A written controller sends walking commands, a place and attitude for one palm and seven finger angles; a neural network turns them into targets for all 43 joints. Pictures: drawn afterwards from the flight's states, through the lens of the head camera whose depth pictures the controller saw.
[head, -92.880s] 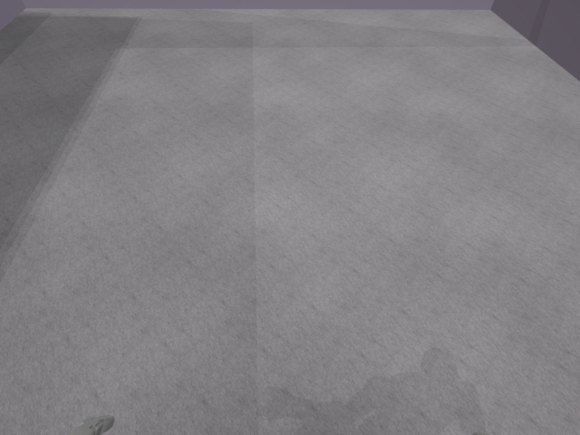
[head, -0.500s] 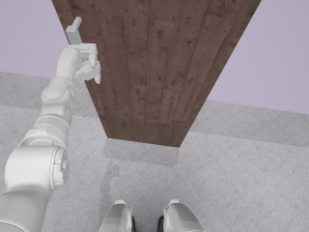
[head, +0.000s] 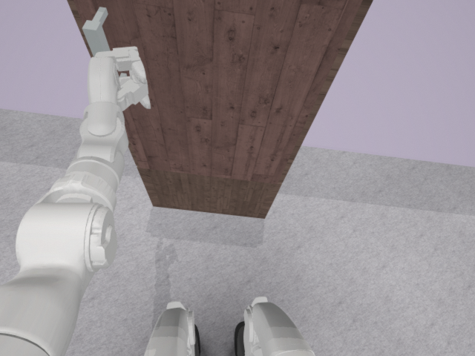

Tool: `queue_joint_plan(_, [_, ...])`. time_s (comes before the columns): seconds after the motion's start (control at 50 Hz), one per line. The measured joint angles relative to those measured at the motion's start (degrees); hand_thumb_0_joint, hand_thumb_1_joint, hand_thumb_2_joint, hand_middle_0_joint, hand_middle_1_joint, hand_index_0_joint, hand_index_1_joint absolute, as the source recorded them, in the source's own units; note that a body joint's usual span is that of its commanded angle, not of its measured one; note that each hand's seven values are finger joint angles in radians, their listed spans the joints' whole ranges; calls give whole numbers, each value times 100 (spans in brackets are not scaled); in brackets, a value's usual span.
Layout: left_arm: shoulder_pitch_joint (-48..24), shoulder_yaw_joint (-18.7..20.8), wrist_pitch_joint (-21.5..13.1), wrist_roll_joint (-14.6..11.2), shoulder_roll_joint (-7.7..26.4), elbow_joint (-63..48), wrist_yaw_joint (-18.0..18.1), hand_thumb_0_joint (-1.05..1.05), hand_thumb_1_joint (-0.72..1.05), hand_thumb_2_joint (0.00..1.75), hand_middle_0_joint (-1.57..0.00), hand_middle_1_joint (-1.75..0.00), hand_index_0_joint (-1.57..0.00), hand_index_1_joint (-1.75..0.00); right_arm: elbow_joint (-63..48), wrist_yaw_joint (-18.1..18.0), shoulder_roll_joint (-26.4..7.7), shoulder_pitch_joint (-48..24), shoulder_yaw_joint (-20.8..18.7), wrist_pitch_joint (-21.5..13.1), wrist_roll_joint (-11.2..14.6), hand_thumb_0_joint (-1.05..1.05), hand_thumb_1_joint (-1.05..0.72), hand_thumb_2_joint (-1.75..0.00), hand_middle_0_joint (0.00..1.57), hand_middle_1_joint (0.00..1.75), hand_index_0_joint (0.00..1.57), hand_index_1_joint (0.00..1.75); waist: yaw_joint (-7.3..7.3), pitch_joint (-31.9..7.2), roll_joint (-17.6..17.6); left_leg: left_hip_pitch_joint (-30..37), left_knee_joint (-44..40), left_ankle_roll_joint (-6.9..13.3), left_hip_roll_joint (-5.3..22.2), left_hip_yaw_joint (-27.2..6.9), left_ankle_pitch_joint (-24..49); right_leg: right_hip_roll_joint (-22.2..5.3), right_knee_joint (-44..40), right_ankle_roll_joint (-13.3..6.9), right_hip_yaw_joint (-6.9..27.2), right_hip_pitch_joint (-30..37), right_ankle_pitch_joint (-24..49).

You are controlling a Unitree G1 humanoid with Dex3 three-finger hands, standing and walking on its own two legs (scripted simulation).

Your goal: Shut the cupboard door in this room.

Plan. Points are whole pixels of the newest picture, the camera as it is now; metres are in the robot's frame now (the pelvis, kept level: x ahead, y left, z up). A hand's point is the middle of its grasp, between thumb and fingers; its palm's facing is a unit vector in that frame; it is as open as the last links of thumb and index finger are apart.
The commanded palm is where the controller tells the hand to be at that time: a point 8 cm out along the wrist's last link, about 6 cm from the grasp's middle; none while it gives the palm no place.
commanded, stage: pull the fist back off the door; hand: left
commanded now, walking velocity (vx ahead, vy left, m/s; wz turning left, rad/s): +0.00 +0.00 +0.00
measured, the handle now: (110, 57) +0.60 +0.16 +0.10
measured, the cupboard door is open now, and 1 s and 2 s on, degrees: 0 0 0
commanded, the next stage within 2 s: draw the hand back to the body in 0.60 s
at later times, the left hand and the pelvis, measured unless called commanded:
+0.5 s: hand (145, 110) +0.49 +0.10 +0.10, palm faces +0.00 -1.00 -0.03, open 3.1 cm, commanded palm +0.45 +0.15 +0.11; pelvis +0.06 -0.01 +0.04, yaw -2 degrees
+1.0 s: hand (112, 129) +0.42 +0.13 +0.14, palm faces +0.01 -1.00 -0.04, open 3.1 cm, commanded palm +0.38 +0.18 +0.15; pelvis +0.06 -0.02 +0.06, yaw -1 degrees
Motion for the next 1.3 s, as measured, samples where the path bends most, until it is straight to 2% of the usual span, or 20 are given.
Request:
queue_joint_plan(0.06, [106,63,44,-186,86,-63,-254,2,90,90,-131,-150,-133,-150,-9,-10,-7,115,-6,63,48,0,-90,-90,20,30,20,30,12,27,26,83,-44,-9,32,32,0,35,-36,-14,39,57,14])
queue_joint_plan(0.14, [454,169,-23,-443,-22,-395,-528,2,90,90,-131,-150,-132,-150,-10,-11,-31,270,-46,156,116,0,-90,-90,20,30,20,30,80,41,53,288,-172,-24,78,103,-23,85,-148,-20,121,216,21])
queue_joint_plan(0.3, [1500,421,-167,-454,-421,-1290,-528,2,90,90,-130,-150,-131,-150,-200,-12,-23,337,-158,408,189,1,-90,-90,20,30,20,30,197,73,47,837,-520,-47,146,270,-112,172,-436,-24,316,659,-21])
queue_joint_plan(0.44, [2713,168,-195,-573,-775,-2434,-584,2,90,90,-130,-150,-130,-150,-317,-26,70,138,-241,581,280,1,-90,-90,20,30,20,30,480,53,-6,1493,-897,-79,137,342,-190,189,-754,-30,415,1263,-104])
queue_joint_plan(0.56, [3655,-336,-107,-753,-1050,-3412,-640,2,90,90,-130,-150,-130,-150,-424,-63,86,-209,-294,576,359,1,-90,-90,20,30,20,30,752,33,-15,1921,-1105,-102,80,275,-227,153,-964,-40,364,1723,-172])
queue_joint_plan(0.64, [3831,-584,-61,-730,-1189,-3570,-628,2,90,90,-130,-150,-131,-150,-433,-131,75,-553,-290,563,371,1,-90,-90,20,30,20,30,870,36,-48,2017,-1081,-112,34,199,-260,112,-946,-48,290,1855,-240])
queue_joint_plan(0.76, [3639,-722,-40,-669,-1225,-3486,-574,2,90,90,-130,-150,-131,-150,-470,-206,98,-966,-264,532,363,1,-90,-90,20,30,20,30,919,48,-66,1973,-952,-124,2,139,-296,78,-815,-62,225,1836,-305])
queue_joint_plan(0.86, [3994,-583,164,-768,-1156,-4045,-699,2,90,90,-130,-150,-130,-150,-601,-215,165,-950,-180,648,411,1,-91,-90,20,30,20,30,950,67,-45,2240,-1122,-124,20,230,-259,99,-933,-60,323,2043,-256])
queue_joint_plan(0.98, [4850,-429,600,-1075,-910,-4919,-1005,2,90,90,-130,-150,-130,-150,-705,-289,186,-670,-37,779,543,1,-90,-90,20,30,20,30,1010,171,1,2869,-1642,-118,5,268,-67,102,-1416,-36,380,2642,-70])
queue_joint_plan(1.14, [5652,-537,923,-1373,-784,-5918,-1306,2,90,90,-130,-150,-130,-150,-609,-452,49,-599,-12,572,640,1,-90,-90,20,30,20,30,1091,341,78,3411,-2021,-90,-37,166,120,81,-1900,-13,293,3268,134])
queue_joint_plan(1.24, [6025,-497,1217,-1415,-732,-6401,-1392,2,90,90,-128,-147,-128,-147,-665,-524,19,-746,12,426,666,1,-90,-90,20,30,20,30,1108,388,69,3730,-2232,-62,-63,190,207,63,-2104,16,323,3578,228])
queue_joint_plan(1.3, [6353,-613,1534,-976,-561,-6907,-941,2,90,90,-123,-143,-124,-143,-683,-630,91,-899,11,470,637,1,-90,-90,20,30,20,30,1110,455,56,4072,-2519,-54,-84,215,319,50,-2374,37,358,3905,336])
